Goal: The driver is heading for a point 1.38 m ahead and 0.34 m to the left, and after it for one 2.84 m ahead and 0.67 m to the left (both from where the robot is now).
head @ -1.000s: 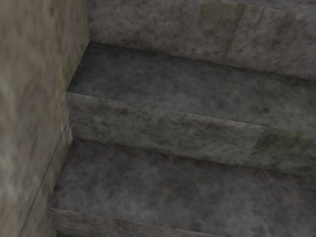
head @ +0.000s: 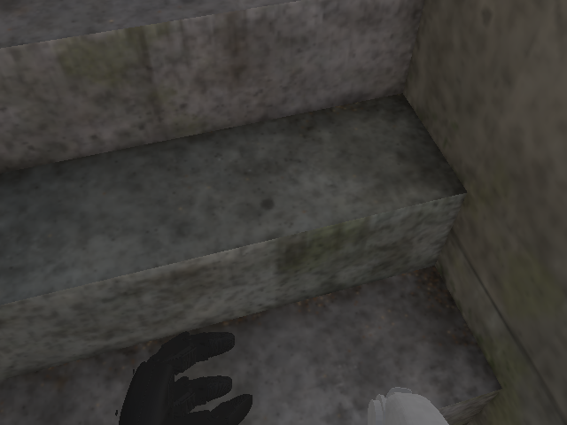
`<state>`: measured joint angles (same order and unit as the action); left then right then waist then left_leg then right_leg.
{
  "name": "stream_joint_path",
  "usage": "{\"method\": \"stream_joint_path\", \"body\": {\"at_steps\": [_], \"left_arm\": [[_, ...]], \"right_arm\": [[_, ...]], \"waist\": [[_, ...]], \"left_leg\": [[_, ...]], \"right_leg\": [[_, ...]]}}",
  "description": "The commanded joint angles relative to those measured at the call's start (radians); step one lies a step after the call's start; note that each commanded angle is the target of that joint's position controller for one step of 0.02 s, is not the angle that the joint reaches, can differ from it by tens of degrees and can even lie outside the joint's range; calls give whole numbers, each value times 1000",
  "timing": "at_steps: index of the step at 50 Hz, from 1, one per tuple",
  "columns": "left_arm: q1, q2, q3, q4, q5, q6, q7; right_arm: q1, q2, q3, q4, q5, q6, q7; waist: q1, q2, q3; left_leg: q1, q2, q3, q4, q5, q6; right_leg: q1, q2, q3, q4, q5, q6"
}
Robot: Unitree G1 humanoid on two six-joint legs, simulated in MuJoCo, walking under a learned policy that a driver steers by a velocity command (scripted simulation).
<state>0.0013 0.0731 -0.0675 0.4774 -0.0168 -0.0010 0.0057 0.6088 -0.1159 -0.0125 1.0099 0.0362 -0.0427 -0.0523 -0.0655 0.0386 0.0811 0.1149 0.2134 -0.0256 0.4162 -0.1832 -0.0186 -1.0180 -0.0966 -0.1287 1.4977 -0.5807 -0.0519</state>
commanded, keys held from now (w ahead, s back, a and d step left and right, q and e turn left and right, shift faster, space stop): w+q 0.06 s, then q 0.44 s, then w+q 0.20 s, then w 0.24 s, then w+e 0.06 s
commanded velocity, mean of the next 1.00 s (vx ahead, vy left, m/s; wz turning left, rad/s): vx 0.25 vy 0.05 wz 0.42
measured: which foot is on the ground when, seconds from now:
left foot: up 0.00-0.62, down 0.64-1.00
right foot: down 0.00-0.66, up 0.68-1.00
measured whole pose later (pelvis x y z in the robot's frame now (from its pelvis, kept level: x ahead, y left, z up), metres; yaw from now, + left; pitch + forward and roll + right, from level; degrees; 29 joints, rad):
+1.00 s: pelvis +0.39 +0.13 +0.42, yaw +24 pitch +5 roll -9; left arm -0.05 -0.03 -0.12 0.62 -0.01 -0.08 0.02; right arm 0.51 -0.10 0.00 1.04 0.00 -0.04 0.01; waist -0.06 0.02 -0.05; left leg -0.19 0.07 -0.07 0.46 -0.32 0.07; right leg -1.50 0.03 0.03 2.15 -0.01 -0.10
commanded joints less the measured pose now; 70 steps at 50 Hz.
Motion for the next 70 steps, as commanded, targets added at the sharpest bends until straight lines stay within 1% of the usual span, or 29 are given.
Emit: {"method": "stream_joint_path", "body": {"at_steps": [1,2,3,4,7,15,23,28,29,30,32,33,34,35,36,37,39,43,47,50,54,56,57,59,60,62,65,68,70], "left_arm": [[630,472,173,94,146,21,86],[503,414,154,114,134,12,78],[261,340,139,109,62,19,71],[74,251,122,130,50,22,70],[1,46,59,195,77,-20,69],[363,205,93,243,40,-1,49],[385,334,140,212,7,71,116],[431,372,169,318,-14,83,109],[396,387,169,326,33,70,101],[339,518,199,319,28,29,92],[324,538,218,346,-45,-6,61],[326,499,221,287,-55,-38,56],[169,362,186,194,1,-85,13],[74,254,169,184,-1,-134,-37],[21,132,133,140,4,-133,-52],[31,79,87,109,15,-140,-46],[121,55,54,97,17,-133,-27],[95,20,24,134,-18,-130,6],[-59,-45,-20,83,-4,-103,24],[-358,-117,-67,4,11,-83,14],[-176,19,-23,86,14,-86,-7],[185,195,37,207,41,-47,-24],[249,220,53,269,42,-35,-34],[413,310,113,438,88,29,23],[492,212,98,485,57,-3,31],[427,119,77,579,21,-56,-8],[242,-22,35,547,18,-48,-49],[218,152,51,511,61,-57,-25],[349,221,76,522,-1,-48,10]], "right_arm": [[87,-352,-108,-44,38,-107,100],[-74,-265,-112,-121,55,-96,123],[-248,-227,-97,-245,36,-58,104],[-286,-153,-80,-254,5,-17,77],[-243,-35,-22,-240,-15,58,60],[-490,-32,-10,-390,-43,76,-43],[-677,6,24,-552,-19,69,-13],[-832,41,79,-626,-11,76,47],[-768,26,70,-615,-12,88,40],[-572,-40,46,-579,-28,95,37],[-302,-229,-28,-531,-42,101,50],[-274,-291,-66,-514,-47,121,56],[-241,-404,-99,-530,-81,116,-1],[-278,-302,-43,-498,-104,58,5],[-240,-228,-28,-415,-87,39,14],[-201,-191,-37,-343,-16,10,41],[-305,-116,-25,-275,-22,-20,80],[-175,-106,-23,-136,-40,-28,75],[-162,-99,-7,-32,-38,-21,91],[-26,-108,6,56,-30,9,35],[-36,-204,0,95,-22,-2,-14],[-161,-357,-39,34,1,-36,15],[-236,-362,-44,-9,15,-48,29],[-247,-180,-31,-26,-76,-89,77],[-328,-129,-17,-89,-68,-115,107],[-590,44,58,-306,-73,-97,81],[-409,80,106,-340,-24,-84,34],[-513,55,130,-446,-16,-40,8],[-669,70,146,-514,-68,-34,2]], "waist": [[257,-211,-690],[190,-248,-613],[109,-327,-394],[12,-342,-215],[-61,-127,36],[66,-148,47],[67,-264,-6],[107,-198,11],[51,-242,-47],[-51,-262,-177],[-163,-259,-378],[-150,-103,-420],[-117,341,-509],[-88,222,-531],[-37,154,-376],[-5,-57,-175],[100,-66,-20],[69,50,56],[98,102,8],[11,150,-103],[112,293,-433],[244,308,-538],[284,170,-551],[265,-392,-523],[274,-113,-423],[131,49,-19],[-37,-3,137],[-58,-125,165],[-11,-136,82]], "left_leg": [[-532,-346,-470,1194,41,-44],[-702,-335,-497,1474,53,-69],[-768,-253,-317,1506,115,-73],[-816,-242,-250,1599,187,-48],[-835,-320,-194,1711,320,59],[-1494,-298,-111,2051,91,-28],[-1536,-138,34,1844,-71,-165],[-1200,-89,299,1150,-440,18],[-988,-164,323,1163,-562,88],[-834,-209,277,1150,-505,148],[-587,-358,124,699,-525,235],[-321,-324,-321,452,-522,337],[-158,-30,-1155,-27,-1002,501],[-203,47,-1317,-184,-890,434],[-294,30,-1103,-105,-754,334],[-435,24,-878,-13,-650,245],[-581,-68,-586,61,-431,194],[-482,-39,-298,23,25,132],[-563,-106,-65,-64,53,58],[-539,-14,-107,-348,323,152],[-155,6,160,-81,2257,181],[66,116,99,210,2586,289],[10,85,78,356,2312,289],[-912,-341,-176,1524,63,110],[-1146,-326,-310,1875,-29,143],[-1386,-254,-215,1995,-59,169],[-1439,-225,-102,2061,-86,139],[-1308,-143,51,1798,-4,57],[-1375,-88,95,1586,-43,39]], "right_leg": [[1115,-414,1487,-1191,291,-252],[976,-417,1439,-1291,-221,-246],[775,-342,1125,-1225,-418,-122],[545,-308,810,-1078,-400,-57],[252,-232,225,-855,-62,-11],[775,-330,124,-1169,297,-53],[989,-288,-74,-1289,515,-120],[1022,-288,-169,-1532,481,-175],[959,-309,-193,-1401,1312,-191],[1009,-355,-199,-1257,2088,-214],[1159,-327,-133,-876,2320,-183],[798,-233,3,-617,1635,-109],[360,93,123,29,440,25],[279,172,425,535,414,20],[115,167,396,754,421,0],[28,122,319,771,425,-18],[-14,97,275,815,475,-38],[-318,142,317,835,502,-65],[-426,150,210,721,564,-51],[-307,95,-109,551,602,-22],[271,217,-202,90,178,-91],[522,228,-45,-326,-30,-96],[692,214,58,-628,108,-114],[1160,-238,1147,-1082,528,-503],[1107,-238,1195,-1127,197,-443],[807,-144,819,-1132,93,-259],[489,9,325,-1117,403,-116],[205,36,231,-1279,462,-125],[362,33,317,-1317,492,-124]]}}
Velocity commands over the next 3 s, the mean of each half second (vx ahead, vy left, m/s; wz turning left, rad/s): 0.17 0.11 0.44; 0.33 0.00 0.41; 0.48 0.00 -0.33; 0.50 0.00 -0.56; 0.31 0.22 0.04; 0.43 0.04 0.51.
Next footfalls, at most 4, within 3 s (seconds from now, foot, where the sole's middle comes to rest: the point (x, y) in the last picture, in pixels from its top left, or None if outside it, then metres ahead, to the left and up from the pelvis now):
0.64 left None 0.33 0.17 -0.37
1.14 right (196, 195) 0.61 0.12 -0.16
1.50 left None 0.79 0.46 0.05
2.08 right None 1.12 0.12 0.26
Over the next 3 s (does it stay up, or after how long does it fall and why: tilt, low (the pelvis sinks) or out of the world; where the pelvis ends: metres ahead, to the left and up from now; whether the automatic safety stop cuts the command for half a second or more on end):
stays up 1.22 0.35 1.20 its command is cut before an obstacle after 2.1 s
